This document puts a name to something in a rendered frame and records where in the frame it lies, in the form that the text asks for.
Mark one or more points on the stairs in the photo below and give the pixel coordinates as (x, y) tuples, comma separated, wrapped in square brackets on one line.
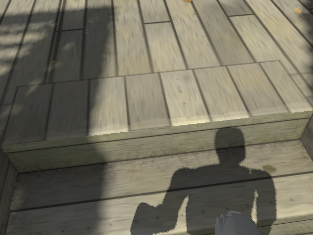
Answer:
[(166, 181)]

